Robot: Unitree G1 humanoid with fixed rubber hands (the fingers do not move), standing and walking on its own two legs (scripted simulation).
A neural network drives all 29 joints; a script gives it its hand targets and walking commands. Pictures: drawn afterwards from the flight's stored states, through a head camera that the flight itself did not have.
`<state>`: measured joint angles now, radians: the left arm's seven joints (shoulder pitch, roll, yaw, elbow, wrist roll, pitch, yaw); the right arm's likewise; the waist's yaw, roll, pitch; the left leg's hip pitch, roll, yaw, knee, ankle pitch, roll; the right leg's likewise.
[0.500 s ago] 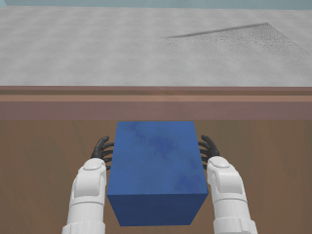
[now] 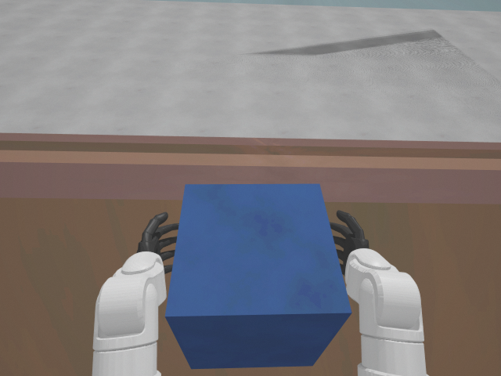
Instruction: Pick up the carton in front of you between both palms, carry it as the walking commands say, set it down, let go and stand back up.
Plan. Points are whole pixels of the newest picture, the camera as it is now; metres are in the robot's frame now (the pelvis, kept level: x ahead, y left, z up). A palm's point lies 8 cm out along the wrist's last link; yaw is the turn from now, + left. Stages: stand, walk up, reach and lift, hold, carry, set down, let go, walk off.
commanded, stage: carry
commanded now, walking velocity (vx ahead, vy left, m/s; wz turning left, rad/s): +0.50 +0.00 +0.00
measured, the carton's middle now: (252, 280) +0.27 +0.00 +0.01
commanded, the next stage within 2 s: none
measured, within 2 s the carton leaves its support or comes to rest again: neither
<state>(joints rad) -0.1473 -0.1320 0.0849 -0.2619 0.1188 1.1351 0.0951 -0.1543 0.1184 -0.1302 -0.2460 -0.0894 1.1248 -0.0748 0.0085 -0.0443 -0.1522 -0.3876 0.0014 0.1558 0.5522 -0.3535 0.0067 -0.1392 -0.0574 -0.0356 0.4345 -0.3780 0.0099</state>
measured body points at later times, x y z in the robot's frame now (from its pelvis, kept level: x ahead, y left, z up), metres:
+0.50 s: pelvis +0.29 -0.05 -0.01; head +0.30 -0.06 +0.44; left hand +0.57 +0.10 +0.06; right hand +0.57 -0.21 +0.05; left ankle +0.13 +0.07 -0.65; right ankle +0.34 -0.12 -0.74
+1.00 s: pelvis +0.62 -0.02 -0.01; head +0.64 -0.01 +0.44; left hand +0.91 +0.11 +0.05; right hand +0.89 -0.19 +0.06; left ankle +0.69 +0.04 -0.74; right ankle +0.46 -0.12 -0.63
